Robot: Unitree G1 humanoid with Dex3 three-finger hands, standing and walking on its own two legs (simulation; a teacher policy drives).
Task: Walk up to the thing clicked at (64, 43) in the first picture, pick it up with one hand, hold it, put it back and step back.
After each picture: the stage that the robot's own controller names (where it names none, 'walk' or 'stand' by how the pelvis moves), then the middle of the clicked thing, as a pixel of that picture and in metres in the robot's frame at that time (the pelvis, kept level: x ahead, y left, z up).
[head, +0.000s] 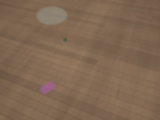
stand; (64, 40) +1.46 +0.26 -0.72
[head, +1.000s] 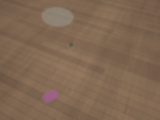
walk; (70, 44) +1.33 +0.16 -0.70
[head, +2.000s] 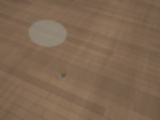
walk; (62, 74) +0.87 +0.18 -0.70
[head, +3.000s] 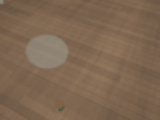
walk; (60, 107) +0.55 +0.19 -0.70
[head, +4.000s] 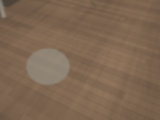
stand; out of the picture +0.43 +0.20 -0.71
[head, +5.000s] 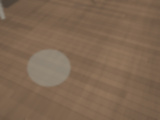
stand; out of the picture +0.40 +0.20 -0.73
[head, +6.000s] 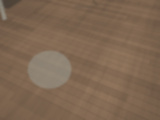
stand; out of the picture +0.38 +0.20 -0.73
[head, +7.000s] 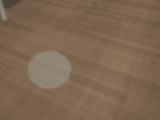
stand; out of the picture +0.38 +0.21 -0.73
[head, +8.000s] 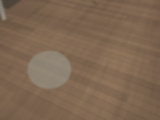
stand; out of the picture +0.37 +0.21 -0.73
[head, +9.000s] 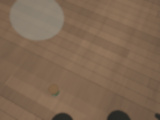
go down; (54, 91) +0.43 +0.20 -0.55
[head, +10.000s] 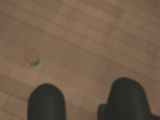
go down; (33, 59) +0.47 +0.22 -0.31
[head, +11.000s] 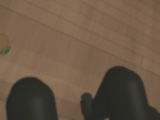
close in; (0, 46) +0.47 +0.24 -0.26
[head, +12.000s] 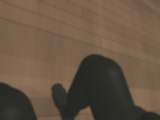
close; out of the picture +0.46 +0.28 -0.23
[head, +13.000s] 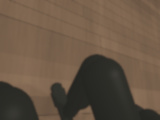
lift; out of the picture +0.45 +0.28 -0.24
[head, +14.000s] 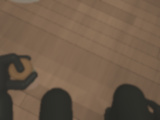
lift; (25, 75) +0.35 +0.22 -0.08
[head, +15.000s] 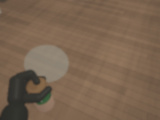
hold; (41, 95) +0.32 +0.17 +0.01
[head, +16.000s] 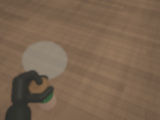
hold; (43, 94) +0.33 +0.17 -0.02
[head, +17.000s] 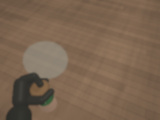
hold; (44, 96) +0.32 +0.17 -0.03
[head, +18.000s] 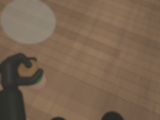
crouch; (33, 75) +0.39 +0.19 -0.08
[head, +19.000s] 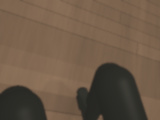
lower; out of the picture +0.51 +0.27 -0.16
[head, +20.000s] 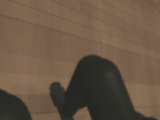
lower; out of the picture +0.45 +0.28 -0.25
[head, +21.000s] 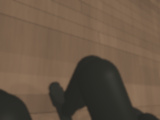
lower; out of the picture +0.44 +0.28 -0.25
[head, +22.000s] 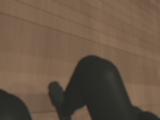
lower; out of the picture +0.44 +0.28 -0.25
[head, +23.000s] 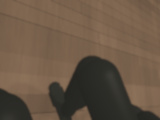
lower; out of the picture +0.44 +0.28 -0.25
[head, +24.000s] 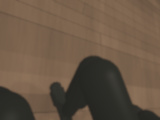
open; out of the picture +0.44 +0.28 -0.25
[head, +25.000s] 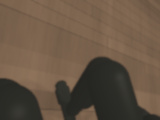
stand; out of the picture +0.45 +0.27 -0.25
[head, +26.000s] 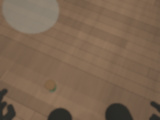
stand; (51, 86) +0.44 +0.20 -0.51
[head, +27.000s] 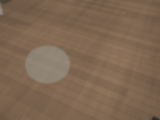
stand; out of the picture +0.39 +0.19 -0.67
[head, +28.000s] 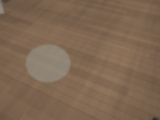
stand; out of the picture +0.40 +0.19 -0.67
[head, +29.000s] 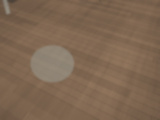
stand; out of the picture +0.40 +0.19 -0.70
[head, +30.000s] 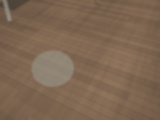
stand; out of the picture +0.40 +0.21 -0.72
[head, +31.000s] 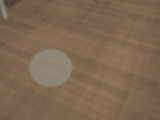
stand; out of the picture +0.38 +0.21 -0.73
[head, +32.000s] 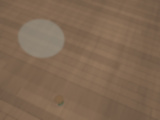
walk; (59, 101) +0.47 +0.16 -0.71
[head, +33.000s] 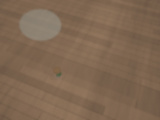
walk; (57, 73) +0.73 +0.25 -0.69
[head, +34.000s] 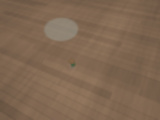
stand; (72, 64) +1.04 +0.21 -0.71
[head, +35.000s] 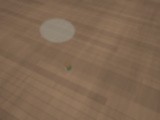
stand; (68, 67) +1.00 +0.17 -0.72
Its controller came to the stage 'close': yes
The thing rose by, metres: 0.69
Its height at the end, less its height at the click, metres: +0.00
